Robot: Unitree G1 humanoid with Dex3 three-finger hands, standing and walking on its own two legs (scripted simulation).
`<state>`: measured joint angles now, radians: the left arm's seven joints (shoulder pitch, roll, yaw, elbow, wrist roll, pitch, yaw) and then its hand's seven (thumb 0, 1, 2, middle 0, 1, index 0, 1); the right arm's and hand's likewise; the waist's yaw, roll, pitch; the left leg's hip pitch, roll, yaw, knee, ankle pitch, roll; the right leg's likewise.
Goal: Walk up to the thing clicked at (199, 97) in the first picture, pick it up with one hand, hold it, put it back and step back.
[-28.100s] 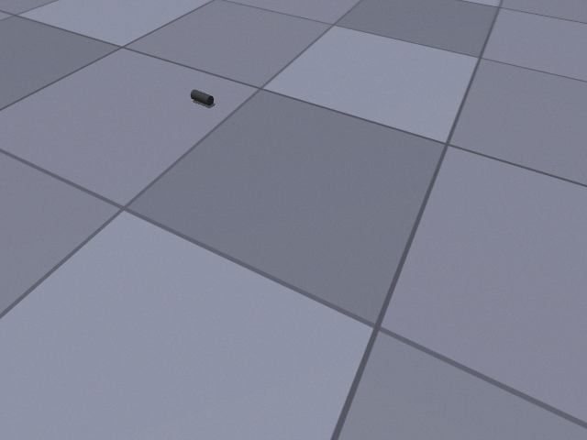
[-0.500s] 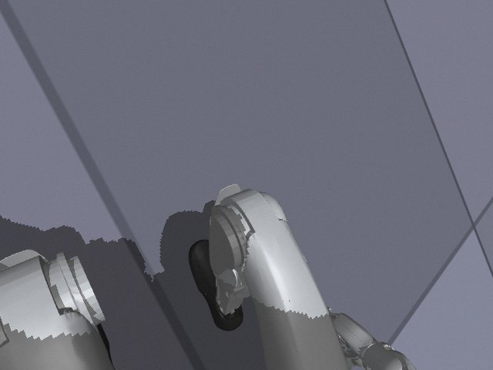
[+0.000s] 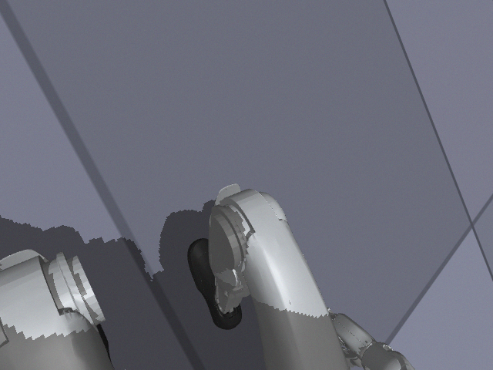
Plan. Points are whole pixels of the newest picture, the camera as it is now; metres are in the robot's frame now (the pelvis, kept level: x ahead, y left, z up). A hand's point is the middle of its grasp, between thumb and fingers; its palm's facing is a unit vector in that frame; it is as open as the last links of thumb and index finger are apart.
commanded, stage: open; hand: left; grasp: from above
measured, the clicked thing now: out of the picture +0.46 +0.36 -0.27
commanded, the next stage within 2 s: withdraw in 0.22 s
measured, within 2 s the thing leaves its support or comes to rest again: neither
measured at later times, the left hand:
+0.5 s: hand out of the picture +0.46 +0.35 -0.22, palm faces -0.37 -0.15 -0.92, open 13.9 cm
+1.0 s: hand out of the picture +0.43 +0.37 -0.06, palm faces -0.48 -0.13 -0.87, open 13.9 cm
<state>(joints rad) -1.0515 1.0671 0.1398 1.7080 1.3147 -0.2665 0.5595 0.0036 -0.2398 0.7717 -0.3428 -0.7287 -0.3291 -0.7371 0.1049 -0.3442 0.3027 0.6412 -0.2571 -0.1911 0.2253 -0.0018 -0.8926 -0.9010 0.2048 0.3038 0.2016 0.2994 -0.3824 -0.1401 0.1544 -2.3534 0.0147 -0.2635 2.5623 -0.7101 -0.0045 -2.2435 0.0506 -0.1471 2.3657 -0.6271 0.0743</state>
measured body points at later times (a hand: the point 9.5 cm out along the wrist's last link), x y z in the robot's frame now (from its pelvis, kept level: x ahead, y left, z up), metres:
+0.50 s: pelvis +0.00 +0.00 +0.00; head +0.26 +0.14 +0.34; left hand +0.47 +0.36 -0.17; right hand +0.07 -0.25 -0.05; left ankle +0.06 +0.13 -0.27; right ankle +0.12 -0.13 -0.27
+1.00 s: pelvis -0.01 -0.01 +0.06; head +0.21 +0.09 +0.44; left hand +0.46 +0.37 -0.01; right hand +0.10 -0.27 -0.04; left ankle +0.06 +0.13 -0.27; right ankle +0.12 -0.13 -0.27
